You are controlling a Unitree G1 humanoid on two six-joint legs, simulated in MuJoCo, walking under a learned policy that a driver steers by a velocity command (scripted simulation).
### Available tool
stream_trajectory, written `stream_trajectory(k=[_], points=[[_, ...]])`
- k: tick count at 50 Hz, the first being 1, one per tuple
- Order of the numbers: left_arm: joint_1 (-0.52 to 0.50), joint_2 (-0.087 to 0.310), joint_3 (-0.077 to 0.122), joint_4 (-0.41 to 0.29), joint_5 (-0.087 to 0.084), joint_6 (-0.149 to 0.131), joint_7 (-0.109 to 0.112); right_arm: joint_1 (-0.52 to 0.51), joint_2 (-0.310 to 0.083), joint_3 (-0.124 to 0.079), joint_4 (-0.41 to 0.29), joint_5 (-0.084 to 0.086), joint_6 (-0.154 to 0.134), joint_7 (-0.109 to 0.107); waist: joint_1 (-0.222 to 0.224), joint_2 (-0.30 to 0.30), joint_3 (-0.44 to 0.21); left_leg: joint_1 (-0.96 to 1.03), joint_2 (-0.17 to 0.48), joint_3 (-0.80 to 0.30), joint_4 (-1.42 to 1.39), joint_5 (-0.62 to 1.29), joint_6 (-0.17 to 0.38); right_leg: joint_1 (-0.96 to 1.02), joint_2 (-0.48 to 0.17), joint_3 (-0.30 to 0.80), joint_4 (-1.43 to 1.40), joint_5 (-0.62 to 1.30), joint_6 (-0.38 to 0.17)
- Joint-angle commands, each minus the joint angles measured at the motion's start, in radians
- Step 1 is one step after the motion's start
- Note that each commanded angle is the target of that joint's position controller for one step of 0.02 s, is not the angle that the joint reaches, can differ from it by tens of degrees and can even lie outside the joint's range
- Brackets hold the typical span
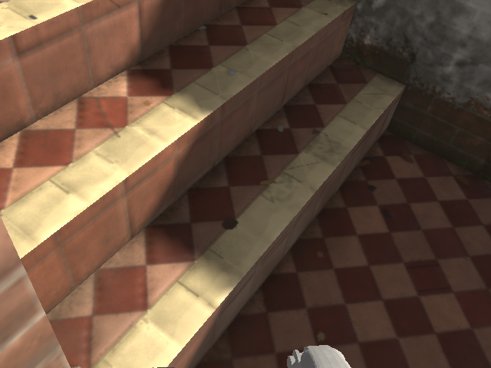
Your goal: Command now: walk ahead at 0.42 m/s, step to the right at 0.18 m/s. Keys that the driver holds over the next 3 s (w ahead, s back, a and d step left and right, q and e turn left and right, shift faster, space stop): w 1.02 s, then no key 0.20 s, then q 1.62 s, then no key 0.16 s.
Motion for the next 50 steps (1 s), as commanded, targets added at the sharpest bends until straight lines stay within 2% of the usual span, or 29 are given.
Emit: stream_trajectory(k=[1, 3, 7, 8, 9, 10, 11, 12, 13, 15, 18, 21, 23, 25, 26, 28, 31, 33, 37, 39, 40, 42, 43, 44, 45, 46, 47, 48, 50], points=[[-0.184, 0.042, -0.014, -0.152, -0.034, 0.026, 0.006, -0.055, -0.165, -0.02, -0.067, 0.024, -0.055, -0.01, 0.03, 0.241, 0.173, -0.174, 0.194, -0.095, -0.46, -0.107, 0.164, -0.004, -0.137, -0.17, -0.423, -0.038, 0.005], [-0.132, 0.019, -0.028, -0.123, -0.053, 0.026, -0.002, -0.104, -0.197, -0.031, -0.097, 0.046, -0.061, -0.023, 0.026, 0.277, 0.102, -0.169, 0.193, -0.001, -0.547, 0.21, 0.154, 0.287, -0.17, -0.222, -0.756, -0.093, -0.028], [0.088, 0.028, 0.001, -0.042, 0.0, 0.056, 0.008, -0.044, -0.255, -0.068, -0.119, 0.062, -0.053, -0.013, 0.043, 0.332, -0.113, 0.154, 0.247, 0.076, -0.169, 1.4, 0.167, 0.573, 0.029, -0.319, -0.934, -0.579, -0.107], [0.207, 0.068, 0.016, -0.019, 0.002, 0.035, 0.004, -0.066, -0.27, -0.073, -0.12, 0.069, -0.041, 0.005, 0.111, 0.372, -0.172, 0.171, 0.253, 0.063, 0.041, 1.568, 0.175, 0.694, 0.081, -0.235, -1.12, -0.54, -0.135], [0.332, 0.172, 0.043, 0.005, 0.012, 0.025, 0.006, -0.144, -0.245, -0.069, -0.178, 0.072, -0.029, 0.03, 0.182, 0.169, -0.21, -0.072, 0.155, 0.038, 0.337, 1.323, 0.146, 0.828, -0.024, 0.113, -1.369, -0.652, -0.196], [0.42, 0.289, 0.071, 0.039, 0.0, 0.033, 0.019, -0.307, -0.195, -0.062, -0.287, 0.037, -0.028, 0.071, 0.248, -0.245, -0.217, -0.417, -0.055, -0.025, 0.692, 0.273, 0.15, 0.908, -0.16, 0.632, -1.884, -1.053, -0.259], [0.308, 0.361, 0.112, 0.026, -0.037, 0.02, 0.026, -0.411, -0.073, -0.052, -0.367, -0.021, -0.037, 0.082, 0.213, -0.308, -0.182, -0.68, -0.221, -0.292, 1.232, -0.16, 0.143, 0.911, -0.216, 0.942, -2.164, -1.223, -0.249], [0.152, 0.339, 0.108, 0.025, -0.044, -0.013, 0.019, -0.407, 0.032, -0.022, -0.399, -0.05, -0.04, 0.076, 0.116, -0.107, -0.09, -0.798, -0.193, -0.422, 1.47, -0.092, 0.144, 0.825, -0.289, 0.94, -2.163, -1.09, -0.203], [0.094, 0.276, 0.093, 0.068, -0.024, -0.038, 0.003, -0.354, 0.013, -0.012, -0.403, -0.062, -0.039, 0.08, 0.01, 0.051, 0.031, -0.812, -0.118, -0.326, 1.472, -0.057, 0.159, 0.665, -0.301, 0.877, -2.064, -1.103, -0.163], [0.084, 0.158, 0.063, 0.151, 0.017, -0.061, 0.001, -0.301, -0.002, -0.005, -0.398, -0.038, -0.03, 0.052, -0.043, 0.128, 0.12, -0.799, -0.1, -0.247, 1.442, -0.03, 0.139, 0.554, -0.25, 0.589, -1.932, -0.716, -0.129], [0.161, 0.128, 0.056, 0.256, 0.001, -0.081, 0.0, -0.259, 0.012, 0.012, -0.379, -0.012, 0.002, 0.03, -0.072, 0.107, 0.134, -0.818, -0.105, -0.261, 1.395, 0.022, 0.118, 0.593, -0.176, 0.263, -1.939, -0.259, -0.097], [0.178, 0.192, 0.067, 0.217, -0.002, -0.099, 0.014, -0.295, -0.128, -0.024, -0.317, 0.032, 0.029, 0.054, -0.002, 0.136, 0.079, -0.631, -0.123, -0.141, 0.916, 0.137, 0.076, 0.7, -0.131, 0.08, -2.107, -0.119, -0.05], [0.251, 0.228, 0.069, 0.217, -0.009, -0.11, 0.018, -0.348, -0.133, -0.031, -0.294, 0.055, 0.033, 0.072, 0.053, 0.068, 0.048, -0.624, -0.093, -0.087, 0.73, 0.206, 0.062, 0.893, -0.157, 0.066, -2.199, 0.025, -0.039], [0.336, 0.247, 0.075, 0.234, 0.001, -0.113, 0.017, -0.419, -0.111, -0.027, -0.276, 0.047, 0.03, 0.08, 0.104, 0.05, 0.028, -0.653, -0.076, -0.023, 0.598, 0.188, 0.066, 1.124, -0.155, 0.023, -2.222, 0.164, -0.036], [0.448, 0.267, 0.086, 0.26, 0.011, -0.139, 0.029, -0.481, -0.096, -0.031, -0.277, 0.028, 0.03, 0.092, 0.141, 0.148, 0.024, -0.797, -0.073, -0.038, 0.647, 0.215, 0.056, 1.292, -0.24, 0.151, -2.211, 0.254, -0.001], [0.605, 0.319, 0.1, 0.325, 0.006, -0.144, 0.037, -0.427, -0.089, -0.033, -0.256, 0.015, 0.021, 0.071, 0.144, 0.046, -0.019, -1.116, -0.094, -0.077, 0.993, 0.073, 0.071, 1.653, -0.296, 0.181, -2.111, 0.493, -0.002], [0.508, 0.22, 0.062, 0.298, 0.0, -0.131, 0.024, -0.475, -0.117, -0.034, -0.287, 0.044, -0.009, 0.07, 0.081, 0.037, 0.084, -1.194, -0.116, -0.069, 1.25, -0.061, 0.083, 1.479, -0.24, 0.087, -2.088, 0.434, -0.019], [0.592, 0.169, 0.036, 0.346, 0.012, -0.13, 0.015, -0.586, -0.051, -0.002, -0.335, 0.032, 0.001, 0.072, 0.115, -0.016, 0.114, -1.22, -0.14, 0.057, 1.383, -0.117, 0.095, 1.408, -0.195, 0.068, -2.065, 0.585, 0.011], [0.672, 0.157, 0.022, 0.394, 0.01, -0.127, 0.037, -0.725, -0.02, 0.051, -0.415, 0.045, -0.01, 0.098, 0.125, -0.01, 0.151, -1.153, -0.158, 0.179, 1.231, -0.206, 0.127, 1.343, -0.15, 0.005, -2.107, 0.972, 0.074], [0.53, 0.208, 0.03, 0.352, 0.001, -0.132, 0.05, -0.527, -0.067, 0.051, -0.37, 0.059, -0.007, 0.095, 0.004, -0.02, 0.023, -0.707, -0.175, 0.177, 0.956, -0.128, 0.16, 1.213, -0.109, -0.127, -2.04, 1.37, 0.106], [0.451, 0.234, 0.035, 0.345, -0.024, -0.142, 0.06, -0.417, -0.092, 0.048, -0.353, 0.067, 0.005, 0.078, -0.082, -0.018, -0.006, -0.378, -0.172, 0.111, 0.757, -0.035, 0.183, 1.05, -0.176, -0.089, -2.028, 1.563, 0.118], [0.271, 0.333, 0.065, 0.306, -0.044, -0.155, 0.071, 0.006, -0.223, -0.024, -0.211, 0.089, 0.033, 0.047, -0.269, -0.115, -0.16, 0.046, -0.162, -0.007, 0.46, 0.318, 0.165, 1.122, -0.221, -0.04, -1.761, 1.669, 0.124], [0.134, 0.355, 0.079, 0.261, -0.054, -0.168, 0.051, 0.191, -0.31, -0.067, -0.143, 0.053, 0.044, 0.013, -0.369, -0.119, -0.18, 0.248, -0.125, -0.037, 0.202, 0.482, 0.188, 1.057, -0.142, -0.062, -1.379, 1.498, 0.132], [-0.084, 0.336, 0.096, 0.204, -0.083, -0.163, 0.035, 0.329, -0.303, -0.08, -0.062, 0.051, 0.029, -0.006, -0.488, 0.169, -0.1, 0.384, -0.034, -0.051, -0.231, 0.864, 0.29, 0.831, 0.135, -0.156, -0.619, 0.367, 0.14], [-0.164, 0.134, 0.042, 0.104, -0.051, -0.176, 0.03, 0.148, -0.244, -0.054, -0.029, 0.053, -0.002, -0.007, -0.296, 0.226, 0.039, 0.322, 0.014, -0.09, -0.112, 0.881, 0.27, 0.473, 0.154, -0.042, -0.237, -0.246, 0.087], [0.128, 0.001, 0.018, 0.031, -0.061, -0.202, 0.031, 0.085, -0.151, -0.008, -0.064, -0.006, -0.038, 0.014, -0.066, 0.168, -0.088, 0.497, 0.247, -0.442, 0.131, 1.447, 0.335, 0.292, 0.148, 0.269, -0.272, -0.197, 0.047], [0.253, 0.045, 0.025, 0.102, -0.022, -0.187, 0.022, 0.096, -0.103, -0.009, -0.041, -0.011, -0.031, 0.027, -0.001, -0.003, -0.154, 0.496, 0.24, -0.531, 0.045, 1.114, 0.334, 0.278, 0.112, 0.249, -0.343, -0.062, 0.003], [0.317, 0.095, 0.032, 0.134, -0.003, -0.157, 0.003, -0.025, -0.106, -0.014, -0.061, -0.002, -0.031, 0.033, 0.078, -0.01, -0.07, 0.339, 0.213, -0.527, -0.032, 0.773, 0.363, 0.222, 0.104, 0.177, -0.306, -0.016, 0.014], [0.26, 0.082, 0.025, 0.124, 0.054, -0.113, -0.007, -0.13, -0.09, -0.015, -0.078, 0.017, -0.053, 0.042, 0.121, -0.037, 0.014, 0.061, 0.224, -0.451, -0.116, 0.577, 0.345, 0.152, 0.085, 0.139, -0.18, -0.075, 0.024]])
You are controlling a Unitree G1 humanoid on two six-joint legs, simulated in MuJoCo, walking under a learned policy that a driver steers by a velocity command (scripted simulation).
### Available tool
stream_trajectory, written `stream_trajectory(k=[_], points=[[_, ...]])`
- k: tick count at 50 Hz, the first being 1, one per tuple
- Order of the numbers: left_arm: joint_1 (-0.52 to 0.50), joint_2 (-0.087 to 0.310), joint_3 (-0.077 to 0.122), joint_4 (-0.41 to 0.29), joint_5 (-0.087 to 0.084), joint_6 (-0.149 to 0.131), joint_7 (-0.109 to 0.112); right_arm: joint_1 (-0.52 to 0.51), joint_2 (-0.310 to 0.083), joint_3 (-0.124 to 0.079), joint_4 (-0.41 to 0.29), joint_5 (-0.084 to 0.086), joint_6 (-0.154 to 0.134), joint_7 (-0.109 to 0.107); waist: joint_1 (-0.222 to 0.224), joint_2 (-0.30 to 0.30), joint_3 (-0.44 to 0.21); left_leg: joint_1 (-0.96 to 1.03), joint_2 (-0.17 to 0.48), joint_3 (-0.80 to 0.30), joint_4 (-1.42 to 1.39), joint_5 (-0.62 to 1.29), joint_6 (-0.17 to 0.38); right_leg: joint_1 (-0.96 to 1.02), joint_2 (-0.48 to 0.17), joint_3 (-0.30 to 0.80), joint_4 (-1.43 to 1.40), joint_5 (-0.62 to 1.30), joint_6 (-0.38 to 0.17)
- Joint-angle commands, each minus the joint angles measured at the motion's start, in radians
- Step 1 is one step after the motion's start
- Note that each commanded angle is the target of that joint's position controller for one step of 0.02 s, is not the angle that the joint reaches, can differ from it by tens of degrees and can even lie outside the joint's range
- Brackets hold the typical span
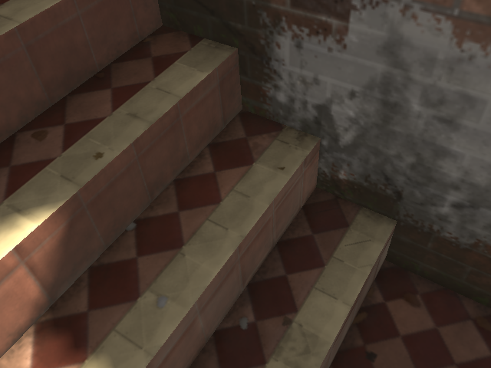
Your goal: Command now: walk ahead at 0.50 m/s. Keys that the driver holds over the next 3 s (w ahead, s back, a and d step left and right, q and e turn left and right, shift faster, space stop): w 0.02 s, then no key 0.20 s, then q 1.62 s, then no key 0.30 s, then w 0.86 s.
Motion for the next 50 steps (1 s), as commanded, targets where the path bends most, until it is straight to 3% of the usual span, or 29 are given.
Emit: stream_trajectory(k=[1, 3, 4, 5, 7, 9, 10, 12, 13, 14, 15, 16, 17, 19, 20, 22, 26, 28, 32, 35, 41, 43, 44, 45, 46, 47, 48, 49, 50], points=[[0.135, -0.04, -0.026, -0.089, 0.048, 0.046, -0.02, -0.036, 0.003, 0.01, -0.037, 0.023, -0.052, 0.02, 0.154, -0.083, 0.086, 0.011, 0.424, -0.456, -0.303, 0.555, 0.164, -0.424, -0.059, 0.003, 0.183, -0.057, -0.005], [-0.055, -0.023, -0.034, -0.191, 0.031, 0.073, -0.011, -0.073, -0.028, 0.013, -0.02, 0.042, -0.078, 0.034, 0.155, -0.072, 0.192, -0.232, 0.322, -0.294, -0.382, 0.542, 0.096, -0.372, -0.131, -0.098, -0.07, -0.064, 0.01], [-0.096, 0.012, -0.028, -0.209, 0.027, 0.084, -0.008, -0.075, -0.066, 0.006, -0.021, 0.03, -0.087, 0.036, 0.132, -0.058, 0.158, -0.238, 0.266, -0.223, -0.387, 0.642, 0.073, -0.305, -0.146, -0.165, -0.202, -0.032, 0.019], [-0.146, 0.037, -0.025, -0.239, 0.026, 0.086, -0.002, -0.065, -0.06, 0.008, -0.011, 0.028, -0.09, 0.024, 0.114, -0.007, 0.128, -0.186, 0.229, -0.187, -0.385, 0.828, 0.061, -0.265, -0.184, -0.231, -0.341, -0.003, 0.024], [-0.175, 0.038, -0.032, -0.243, 0.032, 0.074, -0.002, 0.006, -0.076, -0.003, 0.002, 0.038, -0.083, -0.006, 0.058, 0.014, -0.016, -0.012, 0.157, -0.139, -0.331, 0.945, 0.003, -0.094, -0.22, -0.271, -0.751, 0.225, 0.006], [-0.125, 0.002, -0.04, -0.199, 0.011, 0.076, 0.003, 0.015, -0.108, -0.018, -0.009, 0.044, -0.073, -0.025, 0.034, 0.126, -0.147, 0.165, 0.181, -0.154, -0.28, 1.067, -0.018, 0.089, -0.195, -0.266, -1.066, 0.437, -0.024], [-0.085, 0.023, -0.035, -0.172, -0.004, 0.086, 0.009, 0.001, -0.132, -0.027, -0.024, 0.038, -0.073, -0.025, 0.039, 0.148, -0.181, 0.264, 0.204, -0.169, -0.233, 1.139, -0.039, 0.128, -0.169, -0.263, -1.171, 0.442, -0.027], [0.11, 0.092, 0.0, -0.085, -0.017, 0.077, 0.027, -0.017, -0.112, -0.032, -0.045, 0.022, -0.071, -0.01, 0.092, 0.177, -0.244, 0.418, 0.238, -0.205, -0.035, 1.134, -0.064, 0.241, -0.166, -0.246, -1.392, 0.548, -0.032], [0.197, 0.111, 0.018, -0.054, -0.005, 0.053, 0.034, -0.094, -0.111, -0.036, -0.07, 0.039, -0.065, 0.006, 0.177, 0.137, -0.214, 0.334, 0.214, -0.187, 0.118, 1.097, -0.063, 0.403, -0.145, -0.282, -1.582, 0.655, -0.027], [0.284, 0.113, 0.025, 0.008, 0.021, 0.028, 0.031, -0.117, -0.082, -0.035, -0.082, 0.061, -0.054, 0.012, 0.224, 0.043, -0.163, 0.147, 0.116, -0.13, 0.406, 0.644, -0.068, 0.589, -0.167, -0.299, -1.752, 0.858, -0.027], [0.288, 0.152, 0.027, 0.038, 0.041, 0.015, 0.019, -0.036, 0.038, -0.021, -0.072, 0.065, -0.038, 0.004, 0.151, -0.212, -0.133, -0.24, -0.074, -0.054, 0.965, -0.304, -0.111, 0.772, -0.375, -0.144, -1.538, 1.647, -0.105], [0.305, 0.171, 0.016, 0.033, 0.04, 0.008, -0.003, 0.139, 0.081, -0.012, -0.082, 0.086, -0.026, -0.007, 0.07, -0.26, -0.392, -0.419, -0.077, -0.324, 1.448, -0.392, -0.115, 0.94, -0.615, 0.091, -1.413, 1.976, -0.272], [0.221, 0.163, 0.023, 0.011, 0.036, 0.02, -0.014, 0.082, 0.035, -0.017, -0.094, 0.062, -0.013, -0.028, 0.062, -0.159, -0.444, -0.529, -0.052, -0.277, 1.681, -0.296, -0.11, 0.896, -0.62, 0.137, -1.515, 1.49, -0.339], [0.101, 0.058, -0.002, 0.032, 0.033, 0.033, 0.009, -0.147, 0.052, 0.001, -0.209, -0.003, 0.002, -0.039, -0.022, -0.023, -0.241, -0.756, -0.002, -0.233, 1.874, -0.225, -0.093, 0.697, -0.562, 0.085, -1.616, 0.671, -0.257], [0.083, 0.022, -0.011, 0.048, 0.022, 0.044, 0.041, -0.198, 0.073, 0.019, -0.247, -0.024, 0.016, -0.027, -0.055, -0.038, -0.143, -0.798, 0.039, -0.266, 1.886, -0.202, -0.078, 0.543, -0.535, 0.034, -1.635, 0.379, -0.202], [0.102, 0.016, -0.022, 0.089, 0.025, 0.061, 0.059, -0.299, 0.114, 0.047, -0.319, -0.008, 0.061, -0.011, -0.06, -0.055, -0.02, -0.821, 0.055, -0.231, 1.962, -0.151, -0.065, 0.272, -0.505, -0.035, -1.711, 0.03, -0.146], [0.083, 0.11, -0.021, 0.084, 0.016, 0.05, 0.044, -0.363, 0.101, 0.053, -0.405, 0.002, 0.115, -0.046, -0.078, -0.031, 0.017, -0.8, 0.066, -0.19, 1.841, -0.099, -0.102, 0.141, -0.459, -0.153, -1.738, 0.04, -0.114], [0.115, 0.148, -0.015, 0.079, 0.004, 0.054, 0.054, -0.426, 0.09, 0.047, -0.446, 0.005, 0.131, -0.053, -0.034, -0.058, 0.016, -0.831, 0.072, -0.165, 1.777, -0.125, -0.122, 0.227, -0.447, -0.167, -1.762, 0.047, -0.142], [0.199, 0.189, 0.01, 0.028, 0.017, 0.057, 0.089, -0.486, 0.097, 0.033, -0.498, -0.03, 0.142, -0.051, 0.042, -0.082, -0.065, -0.985, 0.088, -0.24, 1.869, -0.276, -0.148, 0.573, -0.517, -0.134, -1.726, 0.259, -0.214], [0.214, 0.195, 0.027, -0.025, 0.021, 0.051, 0.096, -0.541, 0.077, 0.022, -0.531, -0.033, 0.146, -0.038, 0.069, -0.071, -0.089, -1.004, 0.107, -0.269, 1.839, -0.354, -0.154, 0.675, -0.552, -0.145, -1.729, 0.308, -0.235], [0.155, 0.229, 0.048, -0.095, 0.03, 0.04, 0.093, -0.532, 0.066, 0.012, -0.57, -0.011, 0.164, -0.022, 0.039, -0.116, -0.097, -0.887, 0.168, -0.29, 1.708, -0.443, -0.133, 0.646, -0.602, -0.206, -1.775, 0.262, -0.234], [0.001, 0.243, 0.045, -0.144, 0.007, 0.068, 0.086, -0.463, 0.059, 0.039, -0.569, 0.028, 0.174, -0.014, -0.028, -0.121, -0.112, -0.466, 0.204, -0.173, 1.0, -0.605, -0.096, 0.437, -0.489, -0.4, -1.848, 0.158, -0.122], [0.031, 0.271, 0.054, -0.141, -0.005, 0.083, 0.082, -0.449, 0.036, 0.036, -0.567, 0.054, 0.183, -0.018, 0.012, -0.209, -0.104, -0.317, 0.149, -0.11, 0.786, -0.7, -0.083, 0.385, -0.481, -0.403, -1.922, 0.06, -0.123], [0.041, 0.281, 0.06, -0.149, -0.003, 0.095, 0.075, -0.401, 0.034, 0.031, -0.539, 0.05, 0.188, -0.025, 0.035, -0.296, -0.101, -0.274, 0.138, -0.122, 0.736, -0.68, -0.066, 0.413, -0.516, -0.388, -1.915, 0.078, -0.12], [0.059, 0.28, 0.067, -0.13, -0.006, 0.114, 0.061, -0.302, 0.033, 0.028, -0.508, 0.032, 0.188, -0.033, 0.018, -0.283, -0.14, -0.203, 0.112, -0.099, 0.677, -0.582, -0.052, 0.437, -0.545, -0.387, -1.876, 0.095, -0.119], [0.18, 0.223, 0.063, -0.083, -0.013, 0.146, 0.031, -0.212, -0.024, 0.004, -0.452, 0.005, 0.174, -0.018, 0.011, -0.021, -0.08, -0.258, 0.094, -0.368, 0.537, -0.286, 0.058, 0.368, -0.423, -0.468, -1.629, 0.283, -0.031], [0.134, 0.207, 0.06, -0.158, 0.037, 0.167, 0.009, -0.323, -0.071, -0.007, -0.521, 0.005, 0.161, -0.061, 0.015, 0.259, -0.093, -0.095, 0.266, -0.638, 0.253, -0.463, 0.09, 0.111, -0.3, -0.481, -1.472, 0.149, 0.016], [0.072, 0.145, 0.034, -0.23, 0.054, 0.169, -0.002, -0.329, -0.149, -0.026, -0.553, 0.002, 0.155, -0.077, -0.011, 0.524, -0.166, 0.026, 0.415, -0.948, 0.01, -0.538, 0.167, -0.068, -0.233, -0.408, -1.186, -0.072, 0.043], [-0.054, 0.144, 0.031, -0.281, 0.063, 0.177, -0.019, -0.386, -0.141, -0.033, -0.612, 0.008, 0.153, -0.092, -0.072, 0.502, -0.224, -0.044, 0.42, -1.038, -0.058, -0.405, 0.214, -0.082, -0.193, -0.23, -0.701, -0.121, 0.058]])
Over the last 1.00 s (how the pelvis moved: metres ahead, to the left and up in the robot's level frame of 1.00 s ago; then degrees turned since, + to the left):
0.51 -0.16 0.17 -1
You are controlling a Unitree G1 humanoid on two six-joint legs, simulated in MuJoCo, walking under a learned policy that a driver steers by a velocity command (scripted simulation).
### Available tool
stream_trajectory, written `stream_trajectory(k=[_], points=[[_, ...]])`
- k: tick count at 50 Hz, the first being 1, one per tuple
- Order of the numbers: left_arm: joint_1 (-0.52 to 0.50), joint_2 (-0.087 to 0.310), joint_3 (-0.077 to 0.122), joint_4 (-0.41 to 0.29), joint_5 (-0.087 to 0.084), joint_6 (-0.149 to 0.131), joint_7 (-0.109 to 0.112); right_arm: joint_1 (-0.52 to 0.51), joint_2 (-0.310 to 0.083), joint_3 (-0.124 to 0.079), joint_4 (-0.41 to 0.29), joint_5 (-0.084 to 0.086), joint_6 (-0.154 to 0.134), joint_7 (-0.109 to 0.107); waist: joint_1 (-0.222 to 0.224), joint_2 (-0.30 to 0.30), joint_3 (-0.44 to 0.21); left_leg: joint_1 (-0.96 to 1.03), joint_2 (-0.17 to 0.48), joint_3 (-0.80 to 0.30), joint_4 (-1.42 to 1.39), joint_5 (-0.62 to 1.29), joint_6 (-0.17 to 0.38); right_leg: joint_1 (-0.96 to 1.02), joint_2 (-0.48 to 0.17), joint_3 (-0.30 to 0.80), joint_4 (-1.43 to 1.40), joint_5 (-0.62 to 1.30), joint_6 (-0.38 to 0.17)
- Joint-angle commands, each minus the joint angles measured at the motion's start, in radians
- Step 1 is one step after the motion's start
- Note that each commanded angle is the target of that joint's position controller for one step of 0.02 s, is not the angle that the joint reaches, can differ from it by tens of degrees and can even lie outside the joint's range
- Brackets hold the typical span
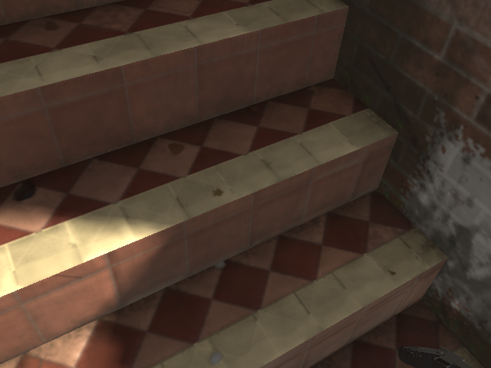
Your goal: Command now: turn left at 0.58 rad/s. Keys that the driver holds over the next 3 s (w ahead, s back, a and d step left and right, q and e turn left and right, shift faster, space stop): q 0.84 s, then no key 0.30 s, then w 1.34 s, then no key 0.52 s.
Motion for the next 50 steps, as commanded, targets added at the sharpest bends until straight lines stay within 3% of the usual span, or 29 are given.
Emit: stream_trajectory(k=[1, 2, 3, 5, 6, 8, 10, 13, 15, 17, 18, 19, 20, 21, 22, 23, 24, 27, 31, 34, 36, 38, 39, 40, 41, 43, 45, 46, 50], points=[[-0.138, -0.041, -0.012, -0.184, 0.052, 0.023, -0.052, -0.155, -0.222, -0.07, -0.173, -0.029, -0.041, -0.06, -0.014, 0.39, -0.223, 0.311, 0.185, -0.697, -0.905, 0.377, 0.241, -0.385, 0.242, 0.277, 1.016, -0.119, 0.058], [-0.09, -0.081, -0.019, -0.158, 0.033, 0.021, -0.012, -0.194, -0.233, -0.071, -0.136, -0.047, -0.039, -0.046, 0.061, 0.344, -0.219, 0.285, 0.194, -0.48, -0.786, 0.445, 0.192, -0.415, 0.256, 0.269, 1.175, -0.015, 0.065], [-0.01, -0.099, -0.033, -0.126, 0.036, 0.02, 0.013, -0.207, -0.181, -0.044, -0.113, -0.045, -0.039, -0.029, 0.127, 0.278, -0.163, 0.215, 0.159, -0.304, -0.645, 0.606, 0.115, -0.391, 0.297, 0.203, 1.258, 0.079, 0.084], [0.066, -0.013, -0.025, -0.088, 0.03, 0.041, 0.004, -0.207, -0.064, -0.008, -0.083, -0.021, -0.04, 0.002, 0.143, 0.235, -0.033, 0.006, 0.106, -0.154, -0.569, 0.5, 0.049, -0.24, 0.295, 0.135, 1.178, 0.15, 0.106], [0.049, 0.003, -0.023, -0.092, 0.026, 0.046, -0.011, -0.181, -0.035, 0.003, -0.064, -0.015, -0.048, 0.007, 0.125, 0.181, 0.013, -0.009, 0.117, -0.178, -0.539, 0.543, 0.075, -0.239, 0.286, 0.137, 1.15, 0.159, 0.1], [0.009, -0.004, -0.038, -0.129, 0.023, 0.049, -0.033, -0.103, -0.072, -0.01, -0.046, -0.012, -0.065, -0.009, 0.079, 0.159, 0.031, 0.04, 0.16, -0.291, -0.542, 0.573, 0.104, -0.256, 0.261, 0.17, 0.991, 0.12, 0.088], [-0.01, -0.006, -0.045, -0.154, 0.019, 0.043, -0.023, -0.088, -0.12, -0.037, -0.051, -0.026, -0.072, -0.022, 0.053, 0.24, 0.001, 0.075, 0.182, -0.37, -0.559, 0.718, 0.138, -0.199, 0.251, 0.184, 0.832, 0.094, 0.067], [0.025, -0.003, -0.049, -0.163, 0.01, 0.038, -0.01, -0.085, -0.134, -0.052, -0.069, -0.041, -0.067, -0.045, 0.043, 0.245, -0.049, 0.064, 0.187, -0.435, -0.579, 0.759, 0.115, -0.048, 0.183, 0.23, 0.431, 0.132, 0.012], [0.163, -0.034, -0.056, -0.107, 0.0, 0.033, -0.002, -0.152, -0.104, -0.056, -0.076, -0.041, -0.046, -0.059, 0.088, 0.192, -0.074, -0.011, 0.102, -0.361, -0.499, 0.736, 0.066, 0.189, 0.15, 0.192, 0.036, 0.299, -0.031], [0.238, -0.069, -0.065, -0.025, -0.021, 0.034, -0.011, -0.072, -0.024, -0.059, -0.023, -0.04, -0.008, -0.073, 0.101, -0.046, -0.046, -0.004, -0.139, -0.129, 0.023, 0.5, 0.03, 0.277, 0.098, 0.191, -0.336, 0.609, -0.09], [0.144, -0.113, -0.098, -0.046, 0.027, 0.017, -0.028, -0.062, 0.02, -0.06, -0.006, 0.002, 0.011, -0.06, 0.083, -0.109, -0.014, -0.046, -0.288, -0.106, 0.615, 0.326, 0.012, 0.129, 0.136, 0.132, -0.316, 0.653, -0.105], [0.034, -0.062, -0.115, -0.1, 0.043, -0.019, -0.05, -0.052, 0.027, -0.064, -0.068, 0.045, 0.018, -0.029, -0.079, -0.112, 0.047, -0.207, -0.258, -0.13, 0.869, 0.292, -0.08, 0.01, 0.043, 0.255, -0.057, 0.958, -0.062], [0.009, 0.03, -0.081, -0.134, 0.049, -0.034, -0.041, -0.01, 0.046, -0.053, -0.083, 0.007, 0.014, -0.028, -0.127, -0.101, -0.026, -0.273, -0.258, -0.203, 1.052, 0.373, -0.115, 0.011, -0.092, 0.353, -0.054, 0.94, -0.091], [-0.057, 0.066, -0.054, -0.156, 0.028, -0.024, -0.047, 0.028, 0.004, -0.046, -0.075, -0.037, 0.005, -0.037, -0.164, -0.031, 0.006, -0.377, -0.227, -0.205, 1.02, 0.518, -0.128, -0.011, -0.1, 0.38, -0.062, 0.563, -0.086], [-0.084, 0.045, -0.048, -0.177, 0.004, -0.038, -0.031, -0.003, -0.096, -0.065, -0.016, -0.062, -0.016, -0.02, -0.114, 0.115, 0.011, -0.37, -0.219, -0.204, 0.937, 0.623, -0.127, 0.032, -0.039, 0.335, -0.098, 0.292, -0.089], [-0.128, 0.158, -0.006, -0.204, -0.005, -0.05, 0.006, -0.06, -0.143, -0.076, -0.074, -0.067, -0.015, 0.0, -0.089, -0.055, -0.002, -0.376, -0.149, -0.18, 0.873, 0.668, -0.147, 0.066, -0.185, 0.53, -0.233, 0.006, -0.187], [-0.09, 0.103, -0.014, -0.19, -0.036, -0.057, 0.031, -0.161, -0.231, -0.098, -0.076, -0.065, -0.016, 0.028, -0.01, -0.007, 0.071, -0.349, -0.114, -0.197, 0.692, 0.708, -0.157, 0.034, -0.158, 0.55, -0.31, -0.159, -0.186], [0.011, 0.057, -0.023, -0.149, -0.043, -0.077, 0.066, -0.166, -0.2, -0.107, -0.037, -0.037, 0.003, 0.076, 0.047, 0.015, 0.038, -0.137, -0.122, -0.201, 0.278, 0.731, -0.133, 0.113, -0.114, 0.449, -0.233, -0.088, -0.187], [0.083, 0.028, -0.009, -0.121, -0.013, -0.054, 0.062, -0.072, -0.155, -0.091, 0.029, -0.014, -0.002, 0.097, 0.098, -0.118, -0.002, 0.042, -0.091, -0.097, -0.261, 0.428, -0.104, 0.267, -0.116, 0.359, -0.285, -0.114, -0.191], [0.068, 0.034, 0.003, -0.111, -0.007, -0.026, 0.051, -0.019, -0.14, -0.075, 0.04, 0.012, -0.023, 0.11, 0.098, -0.122, 0.003, 0.29, -0.067, 0.009, -0.625, 0.225, -0.045, 0.172, -0.103, 0.254, -0.297, -0.129, -0.16], [0.085, 0.054, 0.013, -0.08, -0.007, -0.013, 0.049, 0.062, -0.151, -0.078, 0.067, 0.025, -0.043, 0.111, 0.083, -0.095, -0.007, 0.429, -0.096, 0.062, -0.823, 0.323, 0.0, 0.127, -0.092, 0.21, -0.271, -0.099, -0.127], [0.096, 0.048, 0.021, -0.04, -0.012, -0.003, 0.037, 0.191, -0.158, -0.079, 0.13, 0.017, -0.075, 0.11, 0.025, 0.072, 0.024, 0.583, -0.107, -0.018, -1.171, 0.585, 0.024, 0.026, -0.016, 0.066, -0.052, -0.095, -0.037], [0.06, 0.001, 0.012, -0.06, -0.014, -0.003, 0.018, 0.248, -0.189, -0.08, 0.139, 0.005, -0.093, 0.102, -0.002, 0.258, 0.021, 0.727, 0.062, -0.321, -1.218, 0.615, 0.064, -0.25, 0.061, -0.007, 0.257, -0.337, 0.027], [-0.065, -0.045, -0.009, -0.15, -0.02, -0.006, 0.017, 0.244, -0.309, -0.101, 0.081, -0.002, -0.096, 0.074, -0.056, 0.445, 0.027, 0.586, 0.34, -0.718, -1.257, 0.973, 0.238, -0.398, 0.218, 0.092, 0.454, -0.451, 0.099], [-0.104, -0.05, -0.011, -0.144, -0.019, -0.004, 0.011, 0.201, -0.27, -0.097, 0.07, -0.018, -0.095, 0.051, -0.041, 0.285, 0.032, 0.5, 0.329, -0.613, -1.248, 1.066, 0.316, -0.302, 0.187, 0.221, 0.668, -0.378, 0.109], [-0.068, -0.03, -0.011, -0.11, -0.02, -0.006, -0.009, 0.055, -0.242, -0.074, 0.054, -0.021, -0.092, 0.046, 0.068, 0.16, 0.053, 0.447, 0.175, -0.375, -1.177, 0.966, 0.221, -0.305, 0.18, 0.228, 0.692, -0.218, 0.091], [-0.002, 0.0, -0.002, -0.059, 0.001, -0.006, -0.02, 0.049, -0.213, -0.066, 0.049, -0.006, -0.099, 0.048, 0.068, 0.152, -0.019, 0.531, 0.116, -0.304, -1.12, 1.208, 0.177, -0.284, 0.208, 0.178, 0.736, -0.157, 0.081], [0.017, -0.003, -0.003, -0.046, -0.004, -0.002, -0.022, 0.074, -0.211, -0.063, 0.058, -0.003, -0.105, 0.05, 0.064, 0.159, -0.054, 0.565, 0.111, -0.287, -1.105, 1.275, 0.167, -0.265, 0.213, 0.176, 0.728, -0.152, 0.081], [-0.041, -0.014, -0.018, -0.055, -0.016, -0.007, -0.015, 0.196, -0.206, -0.066, 0.103, -0.002, -0.11, 0.041, -0.004, 0.212, -0.042, 0.69, 0.122, -0.328, -1.147, 1.107, 0.168, -0.293, 0.207, 0.205, 0.457, -0.162, 0.07]])
Over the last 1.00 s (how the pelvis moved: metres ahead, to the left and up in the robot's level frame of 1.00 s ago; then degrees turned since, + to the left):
0.16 -0.03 0.05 26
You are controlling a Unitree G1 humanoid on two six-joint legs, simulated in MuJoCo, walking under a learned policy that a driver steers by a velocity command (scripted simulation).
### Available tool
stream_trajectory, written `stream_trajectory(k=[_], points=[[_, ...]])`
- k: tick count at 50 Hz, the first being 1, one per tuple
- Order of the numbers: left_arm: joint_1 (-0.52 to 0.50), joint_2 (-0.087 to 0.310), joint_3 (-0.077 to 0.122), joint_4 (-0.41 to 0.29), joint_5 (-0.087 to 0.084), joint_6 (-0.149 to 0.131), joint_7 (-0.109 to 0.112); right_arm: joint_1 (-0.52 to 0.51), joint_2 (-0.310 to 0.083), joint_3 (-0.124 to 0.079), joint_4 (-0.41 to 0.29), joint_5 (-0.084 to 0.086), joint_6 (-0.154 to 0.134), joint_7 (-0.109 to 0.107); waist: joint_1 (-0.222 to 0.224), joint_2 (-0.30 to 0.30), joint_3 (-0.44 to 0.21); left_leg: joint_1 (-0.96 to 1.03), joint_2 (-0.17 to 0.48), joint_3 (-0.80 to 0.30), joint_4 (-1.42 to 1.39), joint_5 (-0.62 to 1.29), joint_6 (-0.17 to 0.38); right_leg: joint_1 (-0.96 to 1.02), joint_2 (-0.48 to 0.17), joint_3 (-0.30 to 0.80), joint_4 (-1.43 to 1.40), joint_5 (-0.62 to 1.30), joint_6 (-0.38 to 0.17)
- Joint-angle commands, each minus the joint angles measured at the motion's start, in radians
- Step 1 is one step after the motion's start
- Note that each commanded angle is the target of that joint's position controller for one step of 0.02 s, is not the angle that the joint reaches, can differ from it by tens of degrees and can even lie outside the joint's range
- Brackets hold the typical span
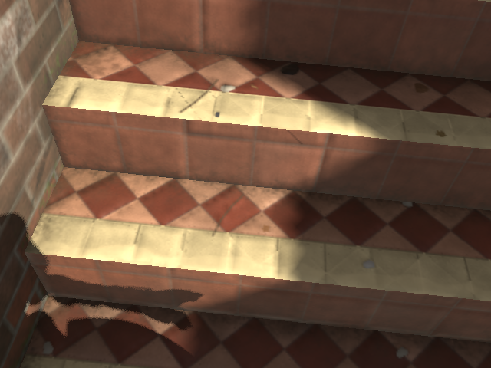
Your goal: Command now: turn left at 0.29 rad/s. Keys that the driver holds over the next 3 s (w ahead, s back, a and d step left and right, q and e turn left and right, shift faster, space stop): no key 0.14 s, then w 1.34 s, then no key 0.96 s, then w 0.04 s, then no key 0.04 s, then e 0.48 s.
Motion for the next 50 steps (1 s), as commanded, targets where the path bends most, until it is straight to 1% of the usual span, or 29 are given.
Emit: stream_trajectory(k=[1, 7, 9, 10, 11, 12, 13, 16, 18, 22, 24, 25, 26, 27, 29, 30, 33, 35, 37, 39, 40, 41, 42, 43, 44, 45, 46, 48, 50], points=[[-0.068, 0.045, 0.001, -0.076, -0.004, -0.024, 0.008, 0.077, -0.112, -0.035, -0.038, 0.0, -0.014, -0.016, -0.061, 0.167, -0.045, 0.185, 0.247, -0.221, -0.136, 0.347, 0.148, -0.072, -0.008, 0.025, -0.199, -0.002, -0.011], [-0.021, 0.04, -0.001, -0.036, -0.02, -0.044, 0.021, 0.03, -0.114, -0.033, -0.022, -0.011, -0.021, -0.006, -0.042, 0.162, -0.023, 0.047, 0.24, -0.271, -0.141, 0.222, 0.144, 0.217, 0.045, 0.006, -0.577, -0.053, -0.055], [0.03, -0.004, -0.017, -0.016, -0.011, -0.067, 0.019, -0.012, -0.062, -0.01, -0.022, 0.004, -0.029, -0.007, 0.012, 0.097, -0.055, -0.096, 0.195, -0.268, -0.155, -0.093, 0.073, 0.464, 0.026, 0.02, -0.847, 0.135, -0.082], [0.042, 0.014, -0.018, -0.015, 0.005, -0.083, 0.021, -0.005, -0.019, 0.005, -0.023, 0.005, -0.04, -0.005, 0.015, 0.045, -0.076, -0.217, 0.159, -0.255, -0.145, -0.242, 0.021, 0.604, -0.069, 0.113, -0.857, 0.112, -0.098], [0.057, 0.089, -0.003, -0.021, 0.015, -0.095, 0.022, -0.014, -0.005, 0.008, -0.038, 0.017, -0.045, 0.003, 0.027, -0.074, -0.061, -0.338, 0.057, -0.126, -0.023, -0.283, -0.02, 0.627, -0.206, 0.309, -0.893, -0.167, -0.158], [0.083, 0.147, 0.02, -0.005, 0.001, -0.091, 0.016, -0.082, -0.06, -0.012, -0.056, -0.007, -0.046, 0.014, 0.053, -0.164, 0.023, -0.317, -0.033, 0.013, 0.135, -0.211, -0.028, 0.441, -0.321, 0.481, -1.048, -0.383, -0.242], [0.063, 0.118, 0.019, 0.009, -0.01, -0.09, 0.012, -0.109, -0.088, -0.023, -0.06, -0.024, -0.051, 0.027, 0.038, -0.151, 0.103, -0.277, 0.021, 0.026, 0.235, -0.161, -0.032, 0.353, -0.335, 0.484, -1.09, -0.368, -0.264], [0.037, 0.086, 0.02, 0.03, -0.011, -0.11, 0.006, -0.013, -0.066, -0.027, -0.013, -0.022, -0.059, 0.045, -0.014, -0.115, 0.088, -0.229, 0.032, 0.077, 0.315, -0.139, -0.056, 0.351, -0.231, 0.314, -1.069, -0.114, -0.236], [0.017, 0.08, 0.024, 0.033, -0.011, -0.123, -0.002, -0.015, -0.029, -0.018, -0.003, -0.015, -0.069, 0.051, -0.014, -0.103, 0.056, -0.16, 0.018, 0.109, 0.233, -0.122, -0.049, 0.351, -0.178, 0.227, -1.031, -0.007, -0.221], [0.014, 0.082, 0.033, 0.037, -0.029, -0.129, -0.011, -0.052, 0.011, -0.009, -0.004, -0.014, -0.087, 0.039, -0.01, -0.099, 0.022, 0.033, -0.003, 0.157, -0.074, -0.016, -0.023, 0.317, -0.16, 0.2, -0.941, -0.005, -0.217], [-0.003, 0.032, 0.02, 0.025, -0.033, -0.135, -0.006, 0.007, 0.002, -0.014, 0.009, -0.027, -0.106, 0.026, -0.048, -0.053, -0.027, 0.237, 0.057, 0.073, -0.105, 0.013, -0.008, 0.191, -0.126, 0.174, -0.839, 0.041, -0.186], [-0.048, -0.023, 0.002, -0.005, -0.033, -0.14, -0.006, 0.09, -0.045, -0.022, 0.015, -0.036, -0.114, 0.016, -0.094, 0.067, -0.055, 0.316, 0.21, -0.127, -0.197, -0.078, 0.011, 0.109, -0.071, 0.107, -0.66, 0.05, -0.156], [-0.041, -0.062, -0.012, -0.041, -0.034, -0.141, -0.009, 0.141, -0.164, -0.049, 0.031, -0.032, -0.107, 0.013, -0.086, 0.301, -0.018, 0.345, 0.363, -0.395, -0.303, -0.196, 0.095, -0.096, 0.042, -0.014, -0.495, -0.053, -0.114], [-0.046, 0.032, 0.011, -0.038, -0.008, -0.129, -0.008, 0.202, -0.149, -0.055, 0.053, -0.028, -0.1, 0.016, -0.109, 0.264, 0.019, 0.32, 0.428, -0.469, -0.323, -0.137, 0.172, -0.152, 0.015, 0.006, -0.336, -0.156, -0.109], [-0.02, 0.032, 0.016, 0.002, 0.004, -0.118, -0.016, 0.156, -0.089, -0.036, 0.052, -0.027, -0.101, 0.024, -0.06, 0.106, 0.023, 0.299, 0.378, -0.351, -0.293, 0.024, 0.189, -0.191, -0.03, 0.033, -0.125, -0.098, -0.1], [-0.012, 0.018, 0.013, 0.012, 0.001, -0.121, -0.025, 0.112, -0.083, -0.034, 0.044, -0.027, -0.103, 0.023, -0.036, 0.076, 0.003, 0.262, 0.338, -0.272, -0.296, 0.086, 0.162, -0.158, -0.045, 0.026, -0.109, -0.03, -0.095], [-0.017, -0.014, 0.001, 0.028, 0.008, -0.119, -0.036, 0.046, -0.067, -0.029, 0.042, -0.021, -0.12, 0.023, -0.001, 0.091, -0.031, 0.146, 0.246, -0.078, -0.251, 0.479, 0.129, -0.035, -0.025, -0.03, -0.135, 0.074, -0.071], [0.043, -0.047, -0.01, 0.052, 0.021, -0.109, -0.025, 0.032, -0.056, -0.03, 0.053, -0.004, -0.118, 0.017, 0.021, 0.165, -0.066, 0.033, 0.209, 0.014, -0.217, 0.554, 0.138, 0.141, -0.004, -0.071, -0.185, 0.068, -0.074], [-0.034, -0.037, -0.009, 0.021, 0.013, -0.106, -0.008, 0.05, -0.054, -0.029, 0.058, 0.002, -0.12, 0.006, 0.0, 0.157, -0.024, 0.002, 0.228, -0.008, -0.203, 0.591, 0.156, 0.189, 0.007, -0.078, -0.343, 0.051, -0.081], [-0.008, -0.049, -0.007, 0.024, 0.0, -0.098, 0.001, 0.071, -0.065, -0.033, 0.058, -0.005, -0.119, -0.001, 0.009, 0.161, -0.053, 0.082, 0.263, -0.039, -0.104, 0.815, 0.17, 0.235, 0.042, -0.087, -0.481, 0.069, -0.105], [0.098, -0.046, 0.002, 0.049, -0.001, -0.102, 0.014, 0.033, -0.075, -0.037, 0.053, 0.009, -0.119, -0.001, 0.078, 0.158, -0.108, 0.089, 0.272, -0.049, -0.007, 0.933, 0.174, 0.328, 0.045, -0.093, -0.551, 0.138, -0.136], [0.172, -0.053, 0.006, 0.074, 0.001, -0.112, 0.023, -0.015, -0.062, -0.034, 0.04, 0.035, -0.117, 0.002, 0.132, 0.108, -0.117, 0.067, 0.22, 0.003, 0.139, 0.945, 0.145, 0.414, 0.054, -0.102, -0.726, 0.236, -0.143], [0.258, -0.029, 0.017, 0.104, 0.015, -0.124, 0.026, -0.068, -0.029, -0.027, 0.01, 0.047, -0.123, 0.007, 0.169, 0.056, -0.115, -0.068, 0.155, 0.028, 0.338, 0.741, 0.098, 0.543, 0.001, -0.022, -0.83, 0.276, -0.149], [0.271, 0.056, 0.03, 0.089, 0.03, -0.135, 0.021, -0.078, 0.087, 0.005, -0.039, 0.045, -0.124, 0.015, 0.139, -0.125, -0.088, -0.345, 0.024, 0.069, 0.639, 0.083, 0.032, 0.635, -0.267, 0.343, -0.93, 0.357, -0.185], [0.239, 0.161, 0.06, 0.096, 0.016, -0.124, 0.016, 0.112, 0.075, -0.006, -0.01, 0.009, -0.102, 0.014, 0.029, -0.184, -0.057, -0.47, -0.025, 0.022, 0.863, -0.214, 0.007, 0.575, -0.405, 0.587, -0.964, 0.393, -0.35], [0.175, 0.138, 0.068, 0.081, -0.007, -0.112, 0.009, 0.14, 0.035, -0.022, 0.012, -0.031, -0.085, 0.012, 0.008, -0.093, 0.012, -0.539, 0.025, -0.012, 1.042, -0.191, -0.013, 0.459, -0.423, 0.619, -1.025, -0.07, -0.417], [0.079, 0.07, 0.051, 0.068, -0.031, -0.108, 0.0, 0.048, -0.002, -0.036, -0.016, -0.052, -0.073, 0.015, -0.023, -0.032, 0.104, -0.63, 0.056, -0.007, 1.153, -0.15, -0.027, 0.359, -0.365, 0.525, -1.058, -0.335, -0.39], [0.066, -0.008, 0.017, 0.085, -0.026, -0.119, 0.0, -0.021, 0.011, -0.03, -0.047, -0.051, -0.05, 0.024, -0.037, -0.032, 0.128, -0.757, 0.071, 0.019, 1.361, -0.104, -0.033, 0.284, -0.266, 0.369, -1.03, -0.299, -0.333], [0.121, -0.002, 0.012, 0.131, -0.001, -0.144, 0.0, -0.057, 0.077, -0.006, -0.069, -0.043, -0.039, 0.032, -0.041, 0.004, 0.096, -0.835, 0.072, 0.037, 1.507, -0.05, -0.021, 0.281, -0.224, 0.274, -0.984, -0.163, -0.299]])
Over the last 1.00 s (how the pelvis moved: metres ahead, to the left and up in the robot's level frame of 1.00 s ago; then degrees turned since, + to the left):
-0.21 -0.06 -0.02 33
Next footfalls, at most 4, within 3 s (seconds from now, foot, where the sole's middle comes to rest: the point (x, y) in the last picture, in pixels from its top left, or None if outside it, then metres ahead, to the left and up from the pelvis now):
0.20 right None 0.02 -0.11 -0.78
0.48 left None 0.06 0.09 -0.78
0.84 right None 0.15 -0.08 -0.78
1.32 left None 0.42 0.20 -0.58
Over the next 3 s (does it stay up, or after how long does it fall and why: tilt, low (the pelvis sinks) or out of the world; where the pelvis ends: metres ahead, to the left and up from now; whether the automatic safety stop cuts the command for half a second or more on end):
stays up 0.61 0.10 0.37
